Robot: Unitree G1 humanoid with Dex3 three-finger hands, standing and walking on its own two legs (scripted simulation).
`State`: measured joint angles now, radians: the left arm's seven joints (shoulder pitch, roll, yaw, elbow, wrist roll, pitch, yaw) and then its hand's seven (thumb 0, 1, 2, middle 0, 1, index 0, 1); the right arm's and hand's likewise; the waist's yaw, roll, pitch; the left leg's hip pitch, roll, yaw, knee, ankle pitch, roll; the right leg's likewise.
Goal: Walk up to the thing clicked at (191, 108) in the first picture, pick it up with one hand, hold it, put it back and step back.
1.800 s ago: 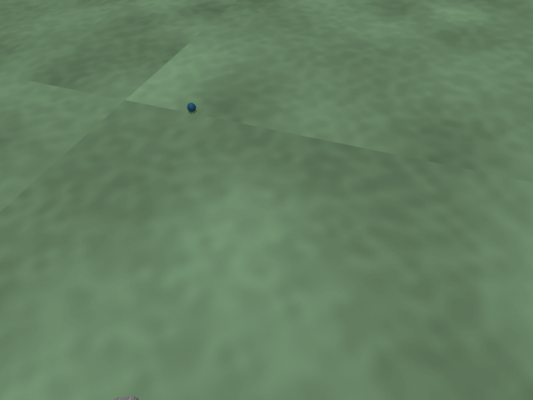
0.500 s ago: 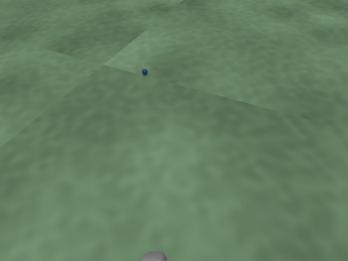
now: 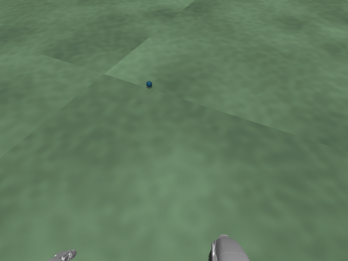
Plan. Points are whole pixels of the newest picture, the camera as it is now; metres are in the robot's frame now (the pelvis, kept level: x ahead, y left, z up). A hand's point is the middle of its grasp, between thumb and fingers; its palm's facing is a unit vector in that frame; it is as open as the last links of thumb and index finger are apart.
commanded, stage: walk up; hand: left
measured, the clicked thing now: (149, 84) +1.70 +0.25 -0.75
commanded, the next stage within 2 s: none
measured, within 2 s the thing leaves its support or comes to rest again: neither
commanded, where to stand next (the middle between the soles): +1.35 -0.01 m, yaw +3 degrees
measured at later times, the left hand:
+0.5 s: hand (104, 195) +0.32 +0.24 -0.14, palm faces +0.06 -0.94 -0.35, open 7.4 cm
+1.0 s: hand (116, 119) +0.65 +0.26 -0.14, palm faces -0.04 -0.93 -0.36, open 7.4 cm
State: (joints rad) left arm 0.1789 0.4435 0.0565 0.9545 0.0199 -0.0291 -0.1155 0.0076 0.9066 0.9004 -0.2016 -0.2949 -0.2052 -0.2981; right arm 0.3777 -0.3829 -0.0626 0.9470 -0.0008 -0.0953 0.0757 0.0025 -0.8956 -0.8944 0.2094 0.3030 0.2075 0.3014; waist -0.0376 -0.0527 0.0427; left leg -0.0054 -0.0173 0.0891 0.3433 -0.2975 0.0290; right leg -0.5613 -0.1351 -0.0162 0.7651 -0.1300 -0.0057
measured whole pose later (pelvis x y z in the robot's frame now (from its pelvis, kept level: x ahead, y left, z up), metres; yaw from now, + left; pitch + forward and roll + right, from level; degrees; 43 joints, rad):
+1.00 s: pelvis +0.57 -0.02 -0.01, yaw +2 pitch -2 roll +2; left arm 0.23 0.44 0.06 0.90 0.02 -0.05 -0.10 0.01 0.91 0.90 -0.20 -0.29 -0.20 -0.30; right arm 0.35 -0.42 -0.06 0.88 0.00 -0.09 0.06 0.00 -0.89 -0.89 0.21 0.30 0.21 0.30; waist -0.02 -0.03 0.07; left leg -0.04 0.04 0.12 0.46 -0.38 -0.02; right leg -0.48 -0.12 -0.02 0.62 -0.12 -0.02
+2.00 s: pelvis +0.98 -0.05 -0.02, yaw +2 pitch -3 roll +1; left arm 0.23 0.40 0.05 0.88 0.01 -0.09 -0.06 0.01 0.91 0.90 -0.20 -0.29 -0.21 -0.30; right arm 0.34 -0.44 -0.05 0.91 0.00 -0.04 0.04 0.00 -0.90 -0.89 0.21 0.30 0.20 0.30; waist -0.01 0.05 0.09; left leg -0.29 0.04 0.02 1.02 -0.47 0.03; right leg -0.35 -0.06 -0.06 0.62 -0.22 -0.02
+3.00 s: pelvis +1.25 -0.02 -0.02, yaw +3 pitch -3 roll +0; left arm 0.22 0.40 0.01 0.89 0.02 -0.04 -0.01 0.00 0.90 0.90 -0.21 -0.30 -0.21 -0.30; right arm 0.23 -0.42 -0.04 0.94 -0.01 -0.01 0.03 0.00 -0.90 -0.89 0.21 0.30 0.20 0.30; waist 0.02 0.04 0.10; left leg -0.37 0.05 0.03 0.71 -0.32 0.01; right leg -0.36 -0.06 -0.04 0.68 -0.27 0.00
